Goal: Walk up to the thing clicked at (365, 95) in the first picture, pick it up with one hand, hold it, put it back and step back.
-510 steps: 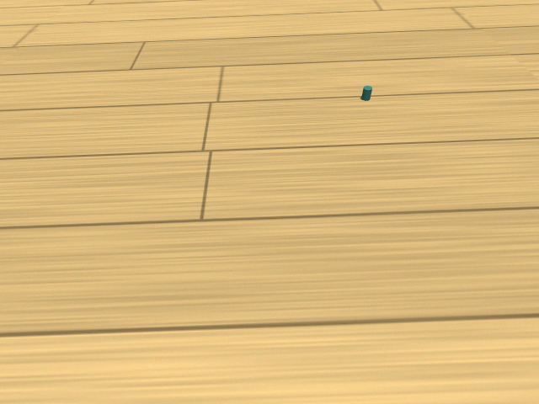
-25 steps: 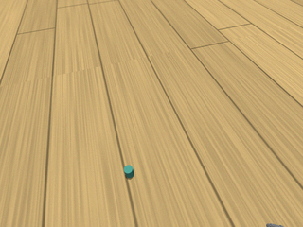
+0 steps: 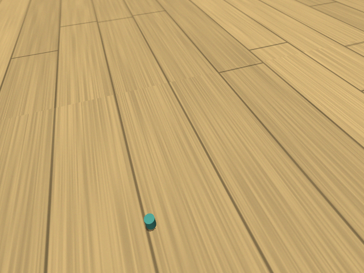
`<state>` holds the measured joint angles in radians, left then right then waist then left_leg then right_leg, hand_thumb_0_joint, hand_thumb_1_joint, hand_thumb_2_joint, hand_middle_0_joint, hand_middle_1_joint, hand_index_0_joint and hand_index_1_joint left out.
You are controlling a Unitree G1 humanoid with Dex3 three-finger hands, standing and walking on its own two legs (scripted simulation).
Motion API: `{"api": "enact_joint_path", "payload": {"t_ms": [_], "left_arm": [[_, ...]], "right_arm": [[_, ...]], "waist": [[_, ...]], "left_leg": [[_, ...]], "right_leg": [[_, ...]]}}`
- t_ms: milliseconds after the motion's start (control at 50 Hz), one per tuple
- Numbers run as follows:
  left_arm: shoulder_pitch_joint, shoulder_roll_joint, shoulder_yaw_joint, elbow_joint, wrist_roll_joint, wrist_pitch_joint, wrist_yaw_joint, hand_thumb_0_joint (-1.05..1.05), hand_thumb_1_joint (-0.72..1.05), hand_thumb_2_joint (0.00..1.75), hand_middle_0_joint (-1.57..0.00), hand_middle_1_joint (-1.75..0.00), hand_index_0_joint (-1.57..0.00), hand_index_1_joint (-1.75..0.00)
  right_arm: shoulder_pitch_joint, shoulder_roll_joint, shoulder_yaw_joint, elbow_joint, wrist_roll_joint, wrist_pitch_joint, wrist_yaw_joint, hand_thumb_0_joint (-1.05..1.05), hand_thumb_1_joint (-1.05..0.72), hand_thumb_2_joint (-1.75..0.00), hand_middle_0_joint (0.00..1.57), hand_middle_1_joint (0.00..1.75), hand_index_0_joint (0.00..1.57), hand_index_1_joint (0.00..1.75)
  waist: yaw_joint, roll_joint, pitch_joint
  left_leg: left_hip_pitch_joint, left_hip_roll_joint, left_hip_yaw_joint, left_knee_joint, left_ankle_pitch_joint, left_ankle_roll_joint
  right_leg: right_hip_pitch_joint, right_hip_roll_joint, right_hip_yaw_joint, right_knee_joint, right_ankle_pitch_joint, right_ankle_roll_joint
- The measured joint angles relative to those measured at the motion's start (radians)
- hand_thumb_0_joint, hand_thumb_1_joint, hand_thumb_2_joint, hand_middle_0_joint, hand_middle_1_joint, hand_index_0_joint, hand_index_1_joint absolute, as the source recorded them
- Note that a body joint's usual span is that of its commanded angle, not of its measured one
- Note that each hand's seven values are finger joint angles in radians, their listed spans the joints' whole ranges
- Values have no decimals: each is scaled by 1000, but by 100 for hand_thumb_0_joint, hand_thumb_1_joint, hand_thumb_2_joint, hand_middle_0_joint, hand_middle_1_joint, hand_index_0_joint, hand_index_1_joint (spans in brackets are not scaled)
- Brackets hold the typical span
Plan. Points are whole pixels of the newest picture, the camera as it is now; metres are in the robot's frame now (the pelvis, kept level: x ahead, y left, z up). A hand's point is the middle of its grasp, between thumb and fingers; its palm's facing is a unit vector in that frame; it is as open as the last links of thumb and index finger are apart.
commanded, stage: walk up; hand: left
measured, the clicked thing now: (150, 221) +0.53 +0.21 -0.74
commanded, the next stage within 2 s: stand in 1.92 s
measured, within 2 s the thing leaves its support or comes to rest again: neither
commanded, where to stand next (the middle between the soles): +0.15 -0.01 m, yaw +0 degrees
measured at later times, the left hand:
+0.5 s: hand out of the picture +0.14 +0.29 -0.17, palm faces -0.03 -0.93 -0.36, open 7.4 cm
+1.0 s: hand out of the picture +0.09 +0.26 -0.16, palm faces +0.03 -0.92 -0.39, open 7.4 cm
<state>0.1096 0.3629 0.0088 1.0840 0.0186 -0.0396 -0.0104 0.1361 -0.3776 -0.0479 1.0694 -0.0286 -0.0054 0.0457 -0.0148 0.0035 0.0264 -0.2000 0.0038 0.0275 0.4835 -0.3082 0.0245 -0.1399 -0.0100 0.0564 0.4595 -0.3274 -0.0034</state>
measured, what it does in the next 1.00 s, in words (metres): steps on the spot: right foot, then left foot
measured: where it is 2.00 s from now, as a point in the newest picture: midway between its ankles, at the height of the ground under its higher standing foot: outside the picture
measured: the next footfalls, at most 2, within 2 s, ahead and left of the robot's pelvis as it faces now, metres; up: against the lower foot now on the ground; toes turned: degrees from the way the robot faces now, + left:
right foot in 0.60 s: +0.06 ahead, -0.13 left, +0.00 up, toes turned +2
left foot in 0.88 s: +0.03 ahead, +0.13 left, +0.00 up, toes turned +3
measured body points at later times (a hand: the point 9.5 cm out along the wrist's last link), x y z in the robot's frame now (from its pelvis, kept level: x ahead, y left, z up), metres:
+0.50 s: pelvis +0.04 +0.02 -0.01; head +0.12 +0.04 +0.43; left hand +0.14 +0.34 -0.15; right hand +0.16 -0.29 -0.12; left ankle +0.06 +0.14 -0.74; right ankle +0.04 -0.13 -0.69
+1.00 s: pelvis -0.01 -0.01 -0.02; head +0.02 +0.00 +0.43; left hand +0.09 +0.31 -0.13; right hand +0.07 -0.31 -0.14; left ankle -0.02 +0.11 -0.74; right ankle +0.02 -0.12 -0.73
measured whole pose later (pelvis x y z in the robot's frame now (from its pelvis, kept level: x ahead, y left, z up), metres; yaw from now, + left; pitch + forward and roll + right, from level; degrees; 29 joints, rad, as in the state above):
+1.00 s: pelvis -0.01 -0.01 -0.02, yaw +2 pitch -2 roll +0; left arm 0.15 0.38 0.05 0.91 0.01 0.02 0.02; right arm 0.20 -0.36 -0.04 0.93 -0.04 0.04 0.03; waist -0.01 -0.01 0.11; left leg -0.24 -0.02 -0.01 0.65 -0.36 0.02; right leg -0.37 -0.01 0.01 0.78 -0.47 -0.02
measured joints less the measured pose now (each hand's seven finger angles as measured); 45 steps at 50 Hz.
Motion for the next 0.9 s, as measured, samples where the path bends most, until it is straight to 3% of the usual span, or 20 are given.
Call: {"api": "enact_joint_path", "payload": {"t_ms": [40,120,140,180,200,280,420,480,540,600,620,680,740,780,860,900], "left_arm": [[38,2,6,-11,8,-10,0,0,90,90,-20,-30,-20,-31],[102,8,22,-37,17,-26,6,0,90,90,-20,-30,-20,-31],[115,15,24,-40,16,-23,8,0,90,90,-20,-30,-20,-31],[127,32,23,-36,2,0,14,0,90,90,-20,-30,-20,-31],[122,36,23,-29,-9,19,19,0,90,90,-20,-30,-20,-31],[79,51,19,-31,-30,67,32,0,91,90,-20,-30,-20,-30],[-7,62,32,-116,-26,103,25,0,91,90,-20,-30,-20,-30],[-24,55,36,-146,-25,109,23,0,91,90,-20,-30,-20,-30],[-28,40,37,-165,-20,107,16,0,91,90,-20,-30,-20,-30],[-18,26,43,-171,-10,94,10,0,91,90,-20,-30,-20,-30],[-22,14,46,-170,-4,90,10,0,91,90,-20,-30,-20,-30],[-26,-2,37,-201,2,86,8,0,91,90,-20,-30,-20,-30],[-23,-21,33,-238,11,93,15,0,90,90,-20,-30,-20,-30],[-27,-27,36,-254,22,94,20,0,90,90,-20,-30,-20,-31],[-13,-24,34,-268,22,69,16,0,90,90,-20,-30,-20,-31],[-5,-5,33,-260,8,62,16,0,90,90,-21,-30,-20,-31]], "right_arm": [[21,-20,-12,-16,-7,9,11,1,-90,-90,20,30,20,30],[45,-53,-29,-40,-17,14,19,1,-90,-90,20,30,20,30],[49,-54,-30,-46,-14,8,17,1,-90,-90,20,30,20,30],[48,-46,-32,-48,-6,-14,7,1,-90,-90,20,30,20,30],[42,-38,-31,-48,-3,-23,-2,1,-90,-90,20,30,20,30],[19,7,-8,-62,16,-39,-31,1,-90,-90,20,30,20,30],[-46,46,16,-107,26,-14,-71,1,-90,-90,21,30,21,30],[-71,38,9,-140,24,-3,-76,1,-90,-90,21,30,21,30],[-84,15,1,-173,24,8,-75,1,-90,-90,21,30,21,30],[-90,-14,-4,-198,32,28,-70,1,-90,-90,21,30,21,30],[-100,-26,-8,-201,38,36,-70,1,-90,-90,21,30,21,30],[-111,-32,-15,-208,47,61,-84,1,-90,-90,20,30,20,30],[-88,-40,-12,-213,57,60,-84,1,-90,-90,20,30,20,30],[-57,-39,-5,-208,53,47,-81,1,-90,-90,20,30,20,30],[21,-24,4,-164,25,36,-62,1,-90,-90,20,30,20,30],[39,-4,2,-138,3,36,-52,1,-90,-90,20,30,20,30]], "waist": [[-1,12,-11],[12,34,13],[16,29,23],[23,5,42],[27,-5,52],[29,-19,95],[34,-48,163],[29,-51,179],[27,-40,182],[32,-18,167],[25,7,175],[26,5,192],[35,8,186],[35,11,174],[24,8,122],[20,-25,114]], "left_leg": [[-21,-4,-8,56,-52,9],[-90,8,-28,171,-111,8],[-95,12,-25,149,-99,8],[-70,6,3,82,78,-9],[-60,-2,12,76,70,-6],[-24,3,8,44,38,7],[-33,21,4,41,46,-2],[-61,30,6,71,36,-8],[-97,43,10,129,11,-22],[-147,63,15,235,-43,-41],[-170,75,-8,283,-48,-36],[-261,-21,-107,558,-258,-20],[-300,-81,-141,744,-255,-31],[-270,-75,-121,702,-231,-40],[-113,-31,-61,313,-219,-39],[-48,-45,-41,165,-73,-23]], "right_leg": [[-1,2,1,10,9,-3],[25,-2,-4,11,-14,24],[32,-10,-3,17,-24,31],[23,-35,6,78,-54,42],[-5,-41,17,142,-49,33],[-121,10,54,389,-199,0],[-297,56,67,585,-142,3],[-314,54,55,554,-122,14],[-274,29,17,418,-98,11],[-189,17,-18,210,21,4],[-190,31,-32,219,13,4],[-219,14,-25,257,-3,-11],[-233,2,-16,232,26,-15],[-238,-2,-24,219,39,-17],[-244,-16,-65,235,29,-11],[-249,-39,-62,272,13,3]]}}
